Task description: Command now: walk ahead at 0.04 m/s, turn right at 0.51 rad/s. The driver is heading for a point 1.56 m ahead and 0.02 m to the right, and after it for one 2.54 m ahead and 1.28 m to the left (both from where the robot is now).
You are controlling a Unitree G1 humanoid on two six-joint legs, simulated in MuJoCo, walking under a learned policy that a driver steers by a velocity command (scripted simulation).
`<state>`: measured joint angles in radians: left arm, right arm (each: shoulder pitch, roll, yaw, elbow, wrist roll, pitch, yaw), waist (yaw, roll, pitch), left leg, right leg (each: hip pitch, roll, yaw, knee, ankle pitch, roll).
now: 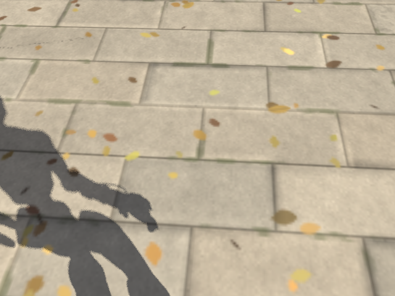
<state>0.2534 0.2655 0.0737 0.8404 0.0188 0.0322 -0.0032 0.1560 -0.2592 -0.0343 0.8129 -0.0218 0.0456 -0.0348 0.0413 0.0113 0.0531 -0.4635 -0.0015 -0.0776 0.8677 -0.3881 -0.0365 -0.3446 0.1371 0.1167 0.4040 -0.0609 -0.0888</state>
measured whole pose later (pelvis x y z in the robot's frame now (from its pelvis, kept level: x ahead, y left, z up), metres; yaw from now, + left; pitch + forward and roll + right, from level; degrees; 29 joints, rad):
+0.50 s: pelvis +0.01 +0.04 +0.01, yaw -10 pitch +0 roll -1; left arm 0.18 0.26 0.05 0.89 0.00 0.07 0.02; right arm 0.24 -0.24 -0.01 0.84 -0.02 0.00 -0.03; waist -0.02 -0.02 0.04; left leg -0.21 -0.02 0.00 0.46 -0.25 0.04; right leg -0.18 0.04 0.06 0.53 -0.35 0.02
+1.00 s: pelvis +0.00 +0.02 +0.01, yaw -10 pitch -2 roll +0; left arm 0.28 0.23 0.02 1.08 0.01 0.02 0.03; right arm 0.28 -0.23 -0.02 1.07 -0.03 0.02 -0.01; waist 0.00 0.00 0.00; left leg -0.23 -0.01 0.01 0.58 -0.39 0.04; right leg -0.10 0.06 0.05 0.40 -0.29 -0.06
